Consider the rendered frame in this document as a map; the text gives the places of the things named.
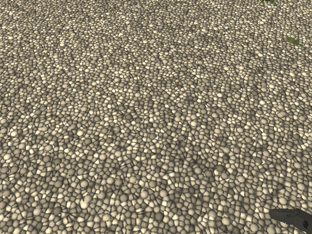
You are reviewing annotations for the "robot right hand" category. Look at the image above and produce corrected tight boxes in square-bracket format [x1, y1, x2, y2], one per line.
[269, 208, 312, 234]

